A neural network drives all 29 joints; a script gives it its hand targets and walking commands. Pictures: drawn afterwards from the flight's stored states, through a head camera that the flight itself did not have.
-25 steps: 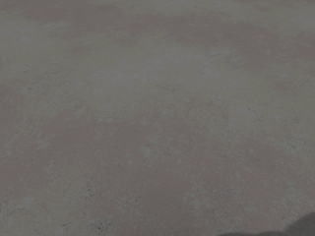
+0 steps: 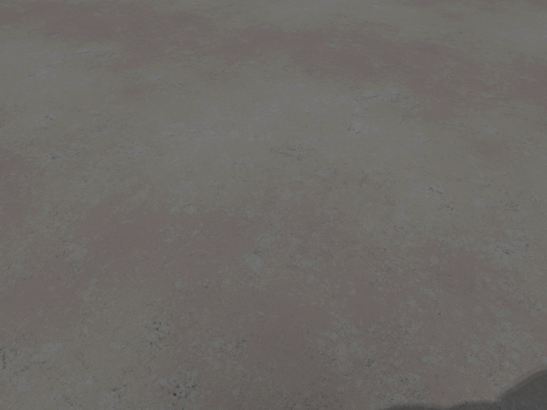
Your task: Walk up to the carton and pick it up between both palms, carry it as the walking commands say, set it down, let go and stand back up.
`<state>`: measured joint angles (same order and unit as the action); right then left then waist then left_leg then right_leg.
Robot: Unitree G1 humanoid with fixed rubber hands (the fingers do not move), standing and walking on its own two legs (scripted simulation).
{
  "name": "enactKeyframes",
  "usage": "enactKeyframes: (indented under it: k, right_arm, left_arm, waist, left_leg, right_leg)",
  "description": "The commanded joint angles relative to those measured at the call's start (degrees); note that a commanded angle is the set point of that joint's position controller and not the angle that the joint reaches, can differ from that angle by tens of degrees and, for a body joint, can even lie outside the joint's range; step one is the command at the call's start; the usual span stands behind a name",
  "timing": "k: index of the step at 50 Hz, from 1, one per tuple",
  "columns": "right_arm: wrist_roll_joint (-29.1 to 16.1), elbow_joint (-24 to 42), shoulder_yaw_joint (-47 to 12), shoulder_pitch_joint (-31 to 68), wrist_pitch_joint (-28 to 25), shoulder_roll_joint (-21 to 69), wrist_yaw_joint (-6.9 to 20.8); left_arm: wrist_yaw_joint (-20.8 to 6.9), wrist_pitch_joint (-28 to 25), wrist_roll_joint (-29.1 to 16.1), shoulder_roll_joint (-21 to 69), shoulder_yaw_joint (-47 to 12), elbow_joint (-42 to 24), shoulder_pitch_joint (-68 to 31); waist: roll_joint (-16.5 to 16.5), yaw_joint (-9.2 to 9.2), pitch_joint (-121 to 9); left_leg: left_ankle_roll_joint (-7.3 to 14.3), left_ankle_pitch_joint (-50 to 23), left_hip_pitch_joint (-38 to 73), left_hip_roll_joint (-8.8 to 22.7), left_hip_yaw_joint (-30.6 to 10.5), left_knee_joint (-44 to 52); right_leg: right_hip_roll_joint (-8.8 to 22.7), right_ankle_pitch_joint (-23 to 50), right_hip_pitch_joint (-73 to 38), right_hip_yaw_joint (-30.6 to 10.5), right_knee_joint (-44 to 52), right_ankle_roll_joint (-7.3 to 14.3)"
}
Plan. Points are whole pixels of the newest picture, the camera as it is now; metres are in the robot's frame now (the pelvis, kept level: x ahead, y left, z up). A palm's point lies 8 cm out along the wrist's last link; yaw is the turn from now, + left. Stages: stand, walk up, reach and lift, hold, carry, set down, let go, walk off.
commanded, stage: stand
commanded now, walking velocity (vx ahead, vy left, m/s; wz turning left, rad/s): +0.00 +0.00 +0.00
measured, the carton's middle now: out of the picture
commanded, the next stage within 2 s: walk up in 0.50 s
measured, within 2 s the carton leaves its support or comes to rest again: neither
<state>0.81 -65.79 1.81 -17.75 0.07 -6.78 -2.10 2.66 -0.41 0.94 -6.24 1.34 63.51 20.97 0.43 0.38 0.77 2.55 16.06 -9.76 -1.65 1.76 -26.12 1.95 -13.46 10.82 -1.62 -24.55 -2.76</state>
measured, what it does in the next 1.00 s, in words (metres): stands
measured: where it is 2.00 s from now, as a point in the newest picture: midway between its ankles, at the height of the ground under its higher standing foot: outside the picture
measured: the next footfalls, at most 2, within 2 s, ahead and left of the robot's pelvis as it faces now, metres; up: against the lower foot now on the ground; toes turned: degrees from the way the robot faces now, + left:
left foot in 1.40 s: +0.00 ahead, +0.08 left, +0.00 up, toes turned +29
right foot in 1.88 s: +0.12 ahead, -0.10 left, +0.00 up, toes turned +35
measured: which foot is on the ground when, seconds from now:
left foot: down 0.00-0.94, up 0.96-1.00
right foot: down 0.00-1.00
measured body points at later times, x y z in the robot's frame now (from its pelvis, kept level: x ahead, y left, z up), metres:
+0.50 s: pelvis +0.01 +0.01 +0.00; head +0.03 +0.01 +0.45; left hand -0.03 +0.21 -0.17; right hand -0.01 -0.20 -0.16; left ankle -0.02 +0.09 -0.74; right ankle +0.00 -0.15 -0.74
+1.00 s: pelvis +0.02 -0.05 -0.01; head +0.06 -0.06 +0.44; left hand +0.07 +0.23 -0.13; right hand +0.08 -0.30 -0.16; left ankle -0.03 +0.09 -0.71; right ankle +0.04 -0.14 -0.74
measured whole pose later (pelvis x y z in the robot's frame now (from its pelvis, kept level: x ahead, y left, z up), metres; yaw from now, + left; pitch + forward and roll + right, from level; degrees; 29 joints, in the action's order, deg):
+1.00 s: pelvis +0.02 -0.05 -0.01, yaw +11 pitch +3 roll +1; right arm 1.2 -52.6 4.6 -19.7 1.6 -13.0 -2.9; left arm 3.9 0.2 0.5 -13.4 0.3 52.4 9.6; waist -2.0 0.8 1.4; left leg -0.4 27.8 -22.1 -2.6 -6.4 -45.5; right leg 1.2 -15.6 18.7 5.1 -32.0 1.2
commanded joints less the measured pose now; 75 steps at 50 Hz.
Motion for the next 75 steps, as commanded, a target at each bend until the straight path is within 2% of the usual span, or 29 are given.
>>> enactKeyframes:
  k: [1,11,14,18,22,23,30,31,33,34,35,36,37,38,41,45,46,47,48,49,50,54,67,69,70,71,72,74,75]
  right_arm:
    - [0.1,0.4,0.3,-3.6,-0.3,-5.0,-0.4]
    - [0.4,0.4,0.0,-5.3,-0.9,-3.5,-0.2]
    - [-0.4,1.2,0.8,-5.3,-1.2,-6.6,-0.3]
    - [-0.4,0.7,0.2,-4.3,-1.5,-5.3,-0.5]
    - [-0.4,1.4,0.5,-5.0,-1.7,-5.4,-0.6]
    - [0.2,1.7,-0.7,-5.1,-1.7,-1.0,-0.2]
    - [0.0,1.8,0.4,-3.6,-1.7,-5.6,-0.4]
    - [-0.8,1.2,0.5,-6.6,-1.7,-4.3,-0.2]
    - [0.2,2.0,0.5,-5.0,-1.4,-4.4,-0.2]
    - [0.6,2.0,0.0,-4.1,-1.0,-3.0,-0.4]
    - [0.3,3.7,-0.2,-8.5,-0.8,-5.8,-0.8]
    - [0.5,9.7,1.5,-3.2,-0.5,-9.2,0.0]
    - [1.4,10.5,3.1,-2.8,-0.4,-13.2,0.2]
    - [0.3,11.5,3.8,-4.9,-0.6,-13.6,0.2]
    - [0.6,11.0,3.9,-7.9,-0.6,-12.8,-0.9]
    - [1.3,12.6,3.7,-5.2,0.3,-10.7,-0.6]
    - [0.3,13.4,3.6,-2.2,0.3,-12.1,-0.6]
    - [0.1,15.0,3.6,-0.6,0.4,-9.6,-0.3]
    - [0.3,17.8,2.1,0.3,0.2,-5.3,-0.2]
    - [0.1,19.1,2.1,-3.0,1.1,-4.7,-1.3]
    - [0.5,18.9,2.4,-4.0,1.5,-6.0,-1.2]
    - [1.5,17.3,4.1,-5.0,2.2,-8.5,1.7]
    - [-0.9,25.3,3.1,6.0,2.3,-8.1,3.4]
    - [-0.5,23.3,2.9,1.5,0.2,-7.6,3.1]
    - [0.6,22.4,4.7,-1.2,-0.6,-12.3,2.8]
    - [0.7,22.8,6.5,-2.1,-0.9,-20.8,2.2]
    - [-1.6,20.8,6.7,-5.8,-0.6,-19.0,2.1]
    - [-0.7,24.1,4.1,4.1,0.7,-13.6,1.6]
    - [-0.6,24.8,3.7,7.2,0.9,-13.9,1.4]
  left_arm:
    - [0.0,-0.3,0.2,-4.1,0.6,-0.1,5.2]
    - [0.4,0.1,-0.3,0.2,0.0,0.4,5.1]
    - [0.5,-0.2,-0.4,-2.6,-0.2,2.1,6.9]
    - [0.1,-0.7,0.0,-3.2,0.4,1.2,5.2]
    - [0.8,0.0,-0.4,-3.0,-0.1,2.0,5.9]
    - [0.5,0.6,-0.4,-0.1,-0.3,1.5,4.4]
    - [0.5,0.6,-0.3,-2.5,0.2,1.5,3.9]
    - [0.8,0.9,0.2,-1.8,-0.3,1.8,4.2]
    - [0.6,0.3,0.0,-5.1,0.4,1.9,4.0]
    - [0.2,0.3,-0.3,-5.3,0.6,0.7,2.0]
    - [0.3,-0.1,0.1,-7.2,2.6,-2.5,1.7]
    - [1.4,0.4,1.1,-12.6,4.2,-5.3,-3.9]
    - [1.5,0.1,-0.4,-9.3,3.1,-5.5,-1.6]
    - [1.3,0.7,-0.6,-7.1,2.1,-5.5,-1.4]
    - [0.8,1.3,-2.2,-6.4,0.6,-7.8,-6.3]
    - [1.1,0.9,-2.8,-8.4,-0.1,-9.6,-3.6]
    - [1.4,0.9,-2.0,-8.4,-0.5,-9.1,-0.7]
    - [1.5,0.5,-2.1,-12.0,0.9,-9.8,2.2]
    - [1.7,0.4,-0.2,-18.4,1.1,-11.1,2.0]
    - [1.7,0.9,0.7,-18.3,0.8,-11.4,-1.8]
    - [1.2,1.1,0.7,-17.2,0.2,-11.8,-3.0]
    - [1.2,-0.3,0.1,-13.7,-0.6,-14.3,-9.8]
    - [-1.2,0.4,0.7,-16.4,3.5,-14.7,-3.0]
    - [-1.1,1.4,0.4,-16.0,3.4,-14.3,-2.4]
    - [-1.6,1.4,0.6,-14.1,2.7,-16.5,-4.2]
    - [-1.5,1.5,0.2,-10.3,2.5,-20.9,-5.8]
    - [-1.1,2.4,0.2,-12.2,1.7,-20.1,-10.0]
    - [-2.2,2.8,0.0,-13.3,2.8,-19.0,-9.0]
    - [-2.9,3.1,0.1,-14.0,2.9,-19.8,-8.4]
  waist:
    - [1.0,-0.36,4.8]
    - [-3.1,0.85,4.3]
    - [5.0,1.22,4.2]
    - [-5.0,0.06,2.2]
    - [3.9,0.47,2.2]
    - [-1.4,0.61,3.2]
    - [-1.5,-1.13,5.9]
    - [-1.9,1.03,2.0]
    - [2.4,0.45,5.0]
    - [-2.2,-0.13,2.3]
    - [-6.4,-0.1,-3.7]
    - [-1.1,0.6,7.2]
    - [-9.7,0.55,7.1]
    - [-8.7,0.4,6.2]
    - [-7.0,2.52,-0.5]
    - [-10.6,-0.48,-1.6]
    - [-6.5,-2.65,-3.2]
    - [-3.2,-4.87,-3.6]
    - [11.9,-4.86,-3.7]
    - [14.1,-2.94,-4.1]
    - [7.9,-1.77,-2.8]
    - [6.2,1.42,-1.1]
    - [12.5,-2.69,-4.1]
    - [4.8,-0.34,-4.5]
    - [-1.4,2.61,-4.9]
    - [-22.1,1.89,-3.4]
    - [-18.1,3.47,-3.7]
    - [-9.0,-0.02,1.1]
    - [-11.8,-0.83,2.5]
  left_leg:
    - [-0.4,-5.1,-5.5,5.4,-4.7,6.0]
    - [0.1,-3.2,-3.4,6.4,-6.1,7.1]
    - [0.6,-10.1,-2.0,6.0,-4.4,5.1]
    - [-0.3,-17.0,0.8,5.6,-3.5,4.5]
    - [0.9,-15.4,1.1,7.2,-5.5,5.3]
    - [0.2,-14.4,-1.3,6.5,-5.2,5.6]
    - [0.5,-11.4,-1.0,6.4,-5.4,7.1]
    - [0.7,-7.4,0.8,6.0,-5.3,7.7]
    - [0.8,-10.5,0.2,6.2,-4.8,6.0]
    - [0.3,-8.4,-1.0,5.3,-3.7,6.4]
    - [-1.0,15.1,1.5,4.5,-2.7,4.6]
    - [2.4,-8.4,-8.0,11.9,-17.6,6.3]
    - [5.7,-19.4,-3.8,15.3,-20.4,6.6]
    - [8.2,-25.9,-4.1,17.6,-24.3,6.4]
    - [9.8,-30.2,4.7,17.2,-23.1,4.0]
    - [4.6,-34.5,-3.7,11.5,-20.3,1.0]
    - [2.6,-29.1,-6.0,10.1,-16.1,-2.0]
    - [0.5,-10.9,-15.0,7.0,-17.7,-5.7]
    - [-2.3,13.7,-25.7,1.1,-8.1,-20.9]
    - [-3.5,21.0,-26.0,-1.7,-7.7,-30.8]
    - [-3.6,19.1,-23.8,1.2,-6.8,-36.9]
    - [-4.6,5.5,-20.4,4.4,-3.1,-43.9]
    - [-4.2,7.3,-9.9,2.2,5.3,-12.7]
    - [-3.7,-3.8,1.1,2.0,5.4,2.5]
    - [-2.5,-11.5,11.0,8.8,-2.3,7.1]
    - [6.1,-34.9,13.2,26.3,-24.4,7.0]
    - [11.6,-33.0,7.4,26.6,-23.5,7.2]
    - [7.5,-19.4,-1.3,19.0,-14.8,9.1]
    - [5.2,-14.1,-2.6,16.1,-11.3,8.8]
  right_leg:
    - [2.9,5.1,-0.3,-1.7,3.3,2.6]
    - [2.3,5.7,2.2,-0.9,1.8,1.5]
    - [3.5,11.6,3.0,-1.7,2.1,1.0]
    - [3.7,12.3,1.3,-1.7,1.0,1.6]
    - [2.7,9.3,3.2,-0.4,0.6,1.0]
    - [2.2,8.9,1.1,0.1,-0.2,0.8]
    - [3.3,8.6,3.8,-0.7,1.7,0.5]
    - [2.5,7.6,2.4,-0.2,1.4,0.9]
    - [3.2,7.9,4.0,-1.6,2.4,1.3]
    - [3.6,5.4,2.3,-1.9,2.1,1.3]
    - [3.2,-10.2,0.3,3.1,-5.9,1.0]
    - [2.0,-0.9,7.3,3.1,-11.4,-0.4]
    - [1.2,-4.5,13.0,4.3,-16.3,-1.2]
    - [0.6,-9.4,14.4,3.9,-18.3,-0.6]
    - [1.0,-16.3,20.1,3.2,-23.4,-0.7]
    - [-1.7,-7.8,7.3,4.4,-11.8,-0.9]
    - [-1.5,0.5,1.8,6.7,-5.0,-1.1]
    - [2.7,5.2,-9.0,1.7,3.3,-0.4]
    - [20.4,11.1,-14.8,-15.1,8.3,3.4]
    - [26.0,14.4,-6.7,-19.5,9.4,7.8]
    - [25.4,15.8,-3.2,-17.1,9.1,11.5]
    - [13.6,15.4,-0.8,-1.4,9.3,7.4]
    - [17.8,24.3,-3.5,6.5,-1.6,10.4]
    - [14.6,15.8,1.6,11.8,-8.9,6.4]
    - [11.4,2.0,12.8,14.3,-19.6,2.8]
    - [2.3,-21.9,27.7,14.0,-31.0,-1.7]
    - [4.9,-23.8,24.4,4.8,-37.1,-1.8]
    - [5.3,-15.7,21.1,3.7,-39.1,-1.8]
    - [4.7,-11.4,20.6,4.0,-38.9,-2.1]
